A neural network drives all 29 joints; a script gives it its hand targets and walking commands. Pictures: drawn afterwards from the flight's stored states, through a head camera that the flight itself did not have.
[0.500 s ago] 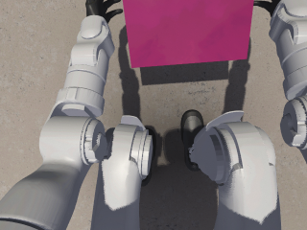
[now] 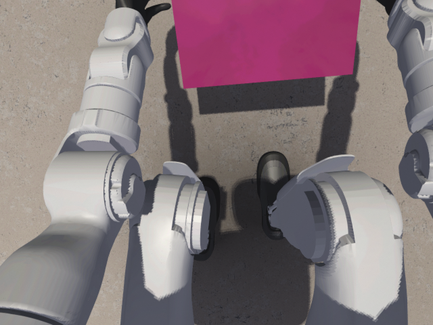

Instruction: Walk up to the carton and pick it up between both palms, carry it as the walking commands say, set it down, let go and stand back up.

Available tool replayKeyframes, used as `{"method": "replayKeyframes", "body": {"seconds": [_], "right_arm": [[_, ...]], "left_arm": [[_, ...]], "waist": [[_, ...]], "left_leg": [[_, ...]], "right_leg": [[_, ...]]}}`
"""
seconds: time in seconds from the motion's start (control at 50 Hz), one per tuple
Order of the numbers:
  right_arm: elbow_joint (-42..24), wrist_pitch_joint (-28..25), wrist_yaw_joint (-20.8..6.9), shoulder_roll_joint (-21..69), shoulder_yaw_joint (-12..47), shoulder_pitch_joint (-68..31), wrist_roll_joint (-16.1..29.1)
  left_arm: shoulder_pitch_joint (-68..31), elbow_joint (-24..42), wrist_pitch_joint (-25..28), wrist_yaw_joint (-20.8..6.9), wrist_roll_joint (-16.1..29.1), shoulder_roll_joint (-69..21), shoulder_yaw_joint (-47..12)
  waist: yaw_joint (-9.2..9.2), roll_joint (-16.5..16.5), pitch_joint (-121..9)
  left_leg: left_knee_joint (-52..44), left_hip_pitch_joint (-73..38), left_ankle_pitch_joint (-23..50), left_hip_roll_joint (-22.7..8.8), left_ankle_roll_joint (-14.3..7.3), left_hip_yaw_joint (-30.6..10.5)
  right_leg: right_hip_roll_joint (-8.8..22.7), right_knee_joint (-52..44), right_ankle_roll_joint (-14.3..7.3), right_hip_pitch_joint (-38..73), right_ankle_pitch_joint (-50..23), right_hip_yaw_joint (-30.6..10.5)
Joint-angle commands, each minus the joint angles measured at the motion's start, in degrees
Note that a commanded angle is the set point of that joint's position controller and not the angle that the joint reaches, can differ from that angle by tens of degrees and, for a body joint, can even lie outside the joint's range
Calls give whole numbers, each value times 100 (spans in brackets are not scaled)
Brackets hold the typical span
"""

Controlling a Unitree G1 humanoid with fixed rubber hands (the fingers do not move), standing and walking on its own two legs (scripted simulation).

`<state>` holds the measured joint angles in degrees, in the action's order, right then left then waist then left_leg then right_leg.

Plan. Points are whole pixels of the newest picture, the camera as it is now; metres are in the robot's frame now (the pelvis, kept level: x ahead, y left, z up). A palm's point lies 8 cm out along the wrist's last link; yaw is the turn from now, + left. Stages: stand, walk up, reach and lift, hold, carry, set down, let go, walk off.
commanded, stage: set down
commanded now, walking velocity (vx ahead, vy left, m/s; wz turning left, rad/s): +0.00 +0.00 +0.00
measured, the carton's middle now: (260, 24) +0.53 -0.08 -0.26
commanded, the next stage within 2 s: none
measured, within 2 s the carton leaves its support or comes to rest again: rests again in 0.64 s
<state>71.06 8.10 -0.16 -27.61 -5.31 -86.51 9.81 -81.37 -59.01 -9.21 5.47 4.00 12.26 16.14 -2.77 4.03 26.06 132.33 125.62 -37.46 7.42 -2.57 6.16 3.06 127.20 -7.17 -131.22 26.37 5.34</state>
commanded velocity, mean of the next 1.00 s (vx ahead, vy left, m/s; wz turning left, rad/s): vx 0.00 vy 0.00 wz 0.00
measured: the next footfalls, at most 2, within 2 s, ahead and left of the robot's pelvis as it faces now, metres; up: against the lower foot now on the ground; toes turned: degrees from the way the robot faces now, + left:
none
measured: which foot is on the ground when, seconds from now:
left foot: down 0.00-1.00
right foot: down 0.00-1.00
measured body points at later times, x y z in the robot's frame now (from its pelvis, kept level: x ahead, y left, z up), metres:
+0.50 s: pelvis +0.01 +0.00 +0.00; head +0.38 -0.05 +0.24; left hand +0.57 +0.11 -0.19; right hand +0.54 -0.26 -0.19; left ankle +0.10 +0.09 -0.31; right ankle +0.14 -0.09 -0.31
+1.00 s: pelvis +0.01 +0.00 -0.01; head +0.38 -0.04 +0.24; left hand +0.56 +0.11 -0.19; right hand +0.53 -0.26 -0.20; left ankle +0.10 +0.09 -0.31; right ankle +0.14 -0.09 -0.31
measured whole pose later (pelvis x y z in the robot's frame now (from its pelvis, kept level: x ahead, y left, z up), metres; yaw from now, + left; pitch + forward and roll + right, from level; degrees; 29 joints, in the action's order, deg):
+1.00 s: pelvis +0.01 +0.00 -0.01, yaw +0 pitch +30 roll +1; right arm 73.4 3.1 -1.9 -27.6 -5.7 -85.8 10.2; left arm -83.9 -64.6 -5.4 4.7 6.7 15.0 9.9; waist -3.0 3.4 28.2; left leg 134.3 125.9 -39.0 5.9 -3.3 6.4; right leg 3.8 129.3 -7.4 -131.5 28.2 5.8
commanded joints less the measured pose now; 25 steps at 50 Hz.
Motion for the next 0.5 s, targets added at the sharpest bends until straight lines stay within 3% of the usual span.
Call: {"method": "replayKeyframes", "body": {"seconds": [0.0,0.48], "right_arm": [[-969,-88,-1326,4249,754,-2290,211],[-690,-63,-1367,4121,660,-1516,-82]], "left_arm": [[-2457,502,27,-1245,201,-4342,-1467],[-1695,128,76,-1270,69,-4214,-1335]], "waist": [[-334,-225,-5214],[-300,-288,-4736]], "left_leg": [[-1140,-761,957,-82,-26,-856],[-970,-521,1164,-89,3,-869]], "right_leg": [[-277,-728,251,3605,-1248,-1288],[-218,-612,235,3560,-1591,-1394]]}}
